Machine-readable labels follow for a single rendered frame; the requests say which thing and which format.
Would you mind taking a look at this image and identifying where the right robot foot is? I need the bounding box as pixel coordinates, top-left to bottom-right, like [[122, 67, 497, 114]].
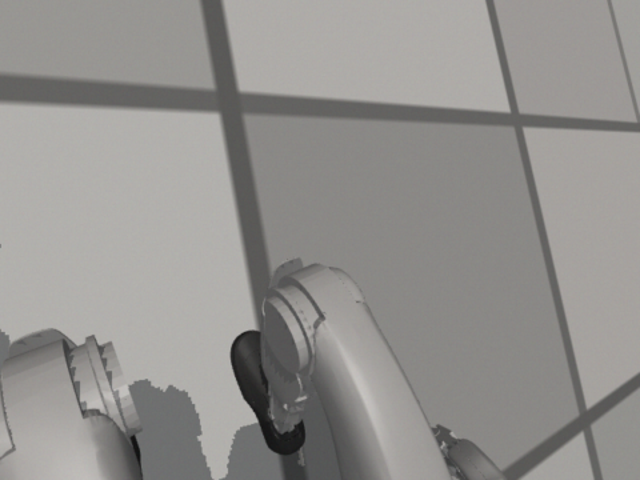
[[231, 330, 305, 455]]

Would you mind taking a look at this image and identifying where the right robot hand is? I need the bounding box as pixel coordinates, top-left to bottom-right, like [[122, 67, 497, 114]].
[[431, 424, 508, 480]]

